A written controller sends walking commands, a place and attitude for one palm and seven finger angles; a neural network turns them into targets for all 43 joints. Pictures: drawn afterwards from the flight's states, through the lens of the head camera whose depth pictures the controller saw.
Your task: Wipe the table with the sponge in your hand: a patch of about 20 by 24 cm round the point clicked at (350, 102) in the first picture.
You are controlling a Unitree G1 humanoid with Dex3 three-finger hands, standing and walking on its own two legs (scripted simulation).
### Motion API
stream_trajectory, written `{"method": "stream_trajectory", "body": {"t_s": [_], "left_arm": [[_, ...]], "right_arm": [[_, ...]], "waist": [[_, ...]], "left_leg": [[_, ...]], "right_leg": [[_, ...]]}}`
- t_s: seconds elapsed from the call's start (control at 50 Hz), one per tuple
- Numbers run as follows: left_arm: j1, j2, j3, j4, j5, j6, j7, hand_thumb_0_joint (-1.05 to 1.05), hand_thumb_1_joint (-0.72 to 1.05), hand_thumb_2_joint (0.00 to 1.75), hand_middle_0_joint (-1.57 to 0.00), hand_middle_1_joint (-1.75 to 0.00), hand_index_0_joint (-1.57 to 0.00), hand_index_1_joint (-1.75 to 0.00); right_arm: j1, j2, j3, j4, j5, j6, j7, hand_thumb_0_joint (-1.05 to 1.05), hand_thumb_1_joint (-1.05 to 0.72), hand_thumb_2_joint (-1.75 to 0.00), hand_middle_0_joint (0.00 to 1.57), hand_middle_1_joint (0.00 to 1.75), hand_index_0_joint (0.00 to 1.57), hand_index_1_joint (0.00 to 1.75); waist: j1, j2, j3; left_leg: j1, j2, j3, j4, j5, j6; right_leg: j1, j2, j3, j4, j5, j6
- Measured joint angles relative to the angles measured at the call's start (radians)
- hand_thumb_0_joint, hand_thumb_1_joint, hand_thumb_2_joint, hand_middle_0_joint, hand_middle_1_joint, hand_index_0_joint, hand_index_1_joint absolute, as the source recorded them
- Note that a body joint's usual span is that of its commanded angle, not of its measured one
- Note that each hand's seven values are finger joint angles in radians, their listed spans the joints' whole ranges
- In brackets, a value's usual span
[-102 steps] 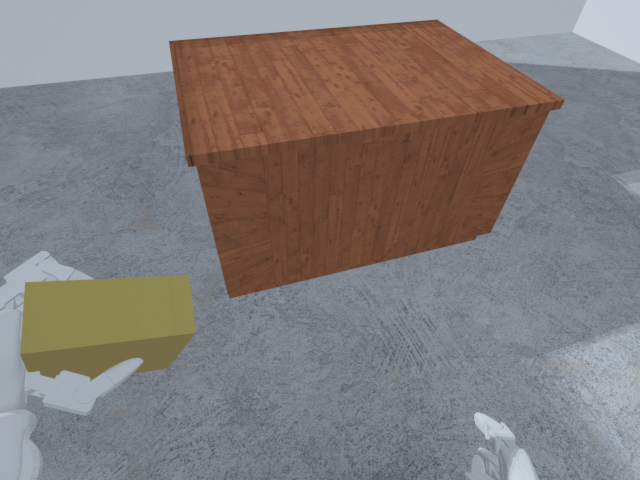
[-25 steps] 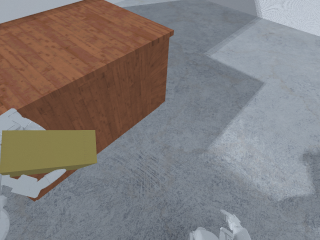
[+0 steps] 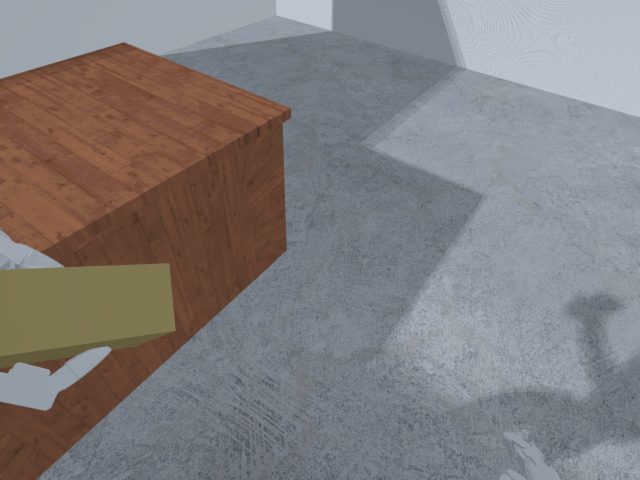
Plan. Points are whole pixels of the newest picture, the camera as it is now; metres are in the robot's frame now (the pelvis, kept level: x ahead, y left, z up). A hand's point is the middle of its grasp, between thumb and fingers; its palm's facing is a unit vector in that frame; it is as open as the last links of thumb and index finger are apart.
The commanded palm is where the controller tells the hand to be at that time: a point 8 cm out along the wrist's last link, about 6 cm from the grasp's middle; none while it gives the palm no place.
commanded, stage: turn to face it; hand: left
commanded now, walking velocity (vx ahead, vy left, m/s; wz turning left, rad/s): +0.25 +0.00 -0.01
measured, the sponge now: (100, 315) +0.22 +0.21 +0.18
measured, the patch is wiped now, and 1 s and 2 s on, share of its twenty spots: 0.00 0.00 0.00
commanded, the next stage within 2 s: take the last steps up to it in 0.98 s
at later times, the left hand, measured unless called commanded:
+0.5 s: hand (79, 302) +0.23 +0.24 +0.17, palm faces +0.55 -0.69 -0.47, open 9.7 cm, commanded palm +0.17 +0.27 +0.19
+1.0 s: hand (36, 420) +0.13 +0.22 +0.17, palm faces +0.70 -0.56 -0.45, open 9.7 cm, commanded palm +0.08 +0.24 +0.19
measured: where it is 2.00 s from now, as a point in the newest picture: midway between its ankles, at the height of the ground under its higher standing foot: outside the picture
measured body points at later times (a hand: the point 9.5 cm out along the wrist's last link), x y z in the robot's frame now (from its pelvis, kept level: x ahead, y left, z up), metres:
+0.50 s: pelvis +0.07 -0.03 +0.00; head +0.10 -0.06 +0.45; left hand +0.20 +0.27 +0.20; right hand +0.26 -0.23 -0.11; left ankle +0.04 +0.09 -0.67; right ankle +0.09 -0.13 -0.73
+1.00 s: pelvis +0.04 -0.08 +0.00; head +0.06 -0.09 +0.45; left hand +0.09 +0.25 +0.20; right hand +0.28 -0.19 -0.10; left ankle +0.04 +0.09 -0.73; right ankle +0.09 -0.17 -0.73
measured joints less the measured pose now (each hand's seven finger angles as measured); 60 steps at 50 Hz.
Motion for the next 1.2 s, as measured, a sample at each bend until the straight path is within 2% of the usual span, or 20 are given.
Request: {"method": "stream_trajectory", "body": {"t_s": [0.08, 0.16, 0.28, 0.34, 0.38, 0.42, 0.46, 0.5, 0.62, 0.68, 0.7, 0.74, 0.78, 0.86, 0.98, 1.0, 1.04, 1.08, 1.14, 1.2], "left_arm": [[-0.083, -0.054, -0.033, 0.102, 0.003, 0.023, 0.009, -0.01, -0.45, 0.98, -0.81, -1.33, -0.81, -1.32], [-0.167, -0.073, -0.077, 0.152, 0.019, 0.058, 0.002, -0.01, -0.45, 0.98, -0.81, -1.33, -0.8, -1.32], [-0.079, -0.015, -0.066, -0.032, 0.002, 0.039, -0.008, -0.01, -0.45, 0.99, -0.81, -1.33, -0.8, -1.32], [-0.028, 0.021, -0.02, -0.044, -0.012, 0.03, -0.011, -0.01, -0.45, 0.99, -0.81, -1.33, -0.8, -1.32], [-0.024, 0.01, -0.017, -0.011, -0.012, 0.038, -0.014, -0.01, -0.45, 0.99, -0.81, -1.33, -0.8, -1.32], [-0.032, -0.015, -0.035, 0.03, -0.017, 0.059, -0.014, -0.01, -0.45, 0.99, -0.81, -1.33, -0.8, -1.32], [-0.042, -0.049, -0.057, 0.074, -0.014, 0.075, -0.015, -0.01, -0.45, 0.99, -0.81, -1.33, -0.8, -1.32], [-0.047, -0.075, -0.073, 0.107, -0.004, 0.085, -0.014, -0.01, -0.45, 0.99, -0.81, -1.33, -0.8, -1.32], [-0.046, -0.071, -0.097, 0.033, 0.015, 0.089, 0.006, -0.01, -0.45, 0.99, -0.81, -1.33, -0.8, -1.33], [-0.013, -0.041, -0.076, -0.077, 0.003, 0.077, 0.021, -0.01, -0.45, 0.99, -0.81, -1.33, -0.8, -1.33], [-0.011, -0.021, -0.061, -0.099, -0.006, 0.07, 0.026, -0.01, -0.45, 0.99, -0.81, -1.33, -0.8, -1.33], [-0.02, 0.012, -0.039, -0.1, -0.006, 0.049, 0.021, -0.01, -0.45, 0.99, -0.81, -1.33, -0.8, -1.33], [-0.02, 0.034, -0.02, -0.081, -0.001, 0.042, 0.006, -0.01, -0.45, 0.99, -0.8, -1.33, -0.8, -1.33], [-0.003, 0.029, -0.007, -0.054, -0.012, 0.048, -0.004, -0.01, -0.45, 0.99, -0.8, -1.33, -0.8, -1.33], [0.006, -0.037, -0.059, 0.03, -0.023, 0.083, -0.014, -0.01, -0.45, 0.99, -0.8, -1.33, -0.8, -1.33], [-0.003, -0.04, -0.065, 0.044, -0.02, 0.089, -0.014, -0.01, -0.45, 0.99, -0.8, -1.33, -0.8, -1.33], [-0.043, -0.068, -0.093, 0.077, -0.007, 0.101, -0.014, -0.01, -0.45, 0.99, -0.8, -1.33, -0.8, -1.33], [-0.081, -0.088, -0.123, 0.099, -0.004, 0.118, -0.014, -0.01, -0.45, 0.99, -0.8, -1.33, -0.8, -1.33], [-0.084, -0.101, -0.132, 0.108, -0.002, 0.112, -0.018, -0.01, -0.45, 0.99, -0.8, -1.33, -0.8, -1.33], [-0.06, -0.076, -0.121, 0.106, -0.001, 0.088, -0.022, -0.01, -0.45, 0.99, -0.8, -1.33, -0.8, -1.33]], "right_arm": [[-0.011, 0.034, 0.013, 0.011, 0.001, -0.003, -0.018, 0.01, -0.9, -0.9, 0.19, 0.3, 0.2, 0.3], [-0.05, 0.093, 0.054, 0.01, -0.01, -0.036, -0.007, 0.01, -0.9, -0.9, 0.19, 0.3, 0.2, 0.3], [-0.063, 0.146, 0.089, -0.023, -0.008, -0.068, 0.029, 0.01, -0.9, -0.9, 0.2, 0.3, 0.21, 0.3], [-0.055, 0.143, 0.088, -0.024, 0.0, -0.061, 0.033, 0.01, -0.9, -0.9, 0.2, 0.3, 0.21, 0.3], [-0.055, 0.118, 0.078, -0.009, 0.005, -0.048, 0.032, 0.01, -0.9, -0.9, 0.2, 0.3, 0.21, 0.3], [-0.053, 0.087, 0.064, 0.015, 0.009, -0.035, 0.028, 0.01, -0.9, -0.9, 0.2, 0.3, 0.21, 0.3], [-0.053, 0.055, 0.05, 0.036, 0.008, -0.023, 0.02, 0.01, -0.9, -0.9, 0.2, 0.3, 0.21, 0.3], [-0.059, 0.029, 0.04, 0.045, 0.003, -0.011, 0.007, 0.01, -0.9, -0.9, 0.2, 0.3, 0.21, 0.3], [-0.084, -0.007, 0.01, -0.003, -0.011, -0.007, -0.03, 0.01, -0.9, -0.9, 0.2, 0.3, 0.2, 0.3], [-0.095, -0.016, -0.003, -0.052, -0.013, -0.009, -0.032, 0.01, -0.9, -0.9, 0.19, 0.3, 0.2, 0.3], [-0.107, -0.003, -0.009, -0.058, -0.012, -0.012, -0.032, 0.01, -0.9, -0.9, 0.19, 0.3, 0.2, 0.3], [-0.114, 0.028, -0.013, -0.059, -0.011, -0.026, -0.018, 0.01, -0.91, -0.9, 0.19, 0.3, 0.2, 0.3], [-0.107, 0.054, 0.0, -0.052, -0.009, -0.041, 0.004, 0.01, -0.91, -0.9, 0.19, 0.3, 0.2, 0.3], [-0.077, 0.086, 0.03, -0.043, 0.004, -0.063, 0.039, 0.01, -0.9, -0.9, 0.19, 0.3, 0.2, 0.3], [-0.052, 0.098, 0.064, -0.016, 0.006, -0.076, 0.035, 0.01, -0.9, -0.9, 0.2, 0.3, 0.21, 0.3], [-0.052, 0.098, 0.068, -0.011, 0.006, -0.076, 0.032, 0.01, -0.9, -0.9, 0.2, 0.3, 0.21, 0.3], [-0.065, 0.083, 0.067, 0.012, 0.005, -0.069, 0.028, 0.01, -0.9, -0.9, 0.2, 0.3, 0.21, 0.3], [-0.075, 0.069, 0.063, 0.047, 0.001, -0.06, 0.021, 0.01, -0.9, -0.9, 0.2, 0.3, 0.21, 0.3], [-0.083, 0.052, 0.06, 0.071, -0.006, -0.043, 0.015, 0.01, -0.9, -0.9, 0.2, 0.3, 0.21, 0.3], [-0.082, 0.037, 0.05, 0.063, -0.008, -0.032, 0.004, 0.01, -0.9, -0.9, 0.2, 0.3, 0.21, 0.3]], "waist": [[0.029, -0.032, -0.004], [0.014, -0.01, 0.032], [0.004, 0.039, 0.085], [0.019, 0.064, 0.086], [0.027, 0.103, 0.092], [0.032, 0.107, 0.086], [0.036, 0.091, 0.083], [0.035, 0.067, 0.087], [0.013, -0.004, 0.115], [0.004, -0.021, 0.114], [0.003, -0.043, 0.12], [0.003, -0.055, 0.124], [-0.002, -0.038, 0.108], [0.007, 0.006, 0.077], [0.048, 0.056, 0.057], [0.057, 0.057, 0.059], [0.066, 0.089, 0.077], [0.065, 0.084, 0.084], [0.055, 0.054, 0.076], [0.022, 0.034, 0.057]], "left_leg": [[0.059, -0.031, 0.029, 0.003, 0.01, 0.027], [0.075, -0.027, -0.007, -0.01, -0.006, 0.024], [0.078, -0.017, -0.07, -0.048, 0.01, -0.001], [0.061, -0.018, -0.097, -0.023, -0.007, -0.022], [0.05, -0.008, -0.121, 0.017, -0.03, -0.022], [0.008, -0.039, -0.126, 0.168, -0.154, -0.021], [-0.034, -0.069, -0.11, 0.342, -0.217, -0.031], [-0.04, -0.08, -0.082, 0.395, -0.245, -0.038], [0.043, -0.068, -0.037, 0.152, -0.222, -0.029], [0.127, -0.077, -0.027, -0.056, -0.051, -0.02], [0.128, -0.089, -0.022, -0.055, -0.028, -0.009], [0.12, -0.09, -0.037, -0.028, -0.051, 0.008], [0.117, -0.076, -0.072, -0.044, -0.05, 0.008], [0.114, -0.051, -0.131, -0.092, -0.005, -0.011], [0.082, -0.053, -0.175, -0.075, 0.019, -0.039], [0.07, -0.058, -0.179, -0.055, 0.015, -0.045], [0.034, -0.05, -0.199, 0.031, -0.067, -0.034], [-0.027, -0.088, -0.207, 0.231, -0.188, -0.026], [-0.079, -0.118, -0.172, 0.48, -0.16, -0.036], [-0.061, -0.11, -0.137, 0.505, -0.123, -0.04]], "right_leg": [[-0.038, -0.026, 0.048, 0.215, -0.123, 0.023], [-0.157, -0.011, 0.06, 0.438, -0.149, 0.035], [-0.158, -0.031, 0.029, 0.171, -0.066, 0.064], [-0.104, -0.021, 0.01, 0.013, 0.027, 0.072], [-0.086, -0.009, -0.016, -0.007, 0.128, 0.04], [-0.086, -0.031, -0.032, 0.021, 0.085, 0.015], [-0.079, -0.062, -0.041, 0.025, 0.058, 0.01], [-0.071, -0.09, -0.049, 0.016, 0.057, 0.013], [-0.082, -0.132, -0.106, 0.017, 0.057, 0.018], [-0.127, -0.144, -0.12, 0.101, 0.024, 0.029], [-0.156, -0.153, -0.089, 0.172, 0.012, 0.046], [-0.215, -0.113, -0.005, 0.345, -0.129, 0.068], [-0.253, -0.066, 0.029, 0.43, -0.17, 0.082], [-0.253, -0.026, 0.044, 0.335, -0.065, 0.101], [-0.145, -0.007, 0.046, 0.133, -0.027, 0.112], [-0.108, -0.005, 0.043, 0.068, -0.001, 0.111], [-0.095, 0.011, 0.019, 0.042, 0.074, 0.037], [-0.097, -0.006, 0.001, 0.05, 0.076, -0.011], [-0.092, -0.028, 0.002, 0.001, 0.109, -0.026], [-0.094, -0.037, -0.009, -0.062, 0.158, -0.031]]}}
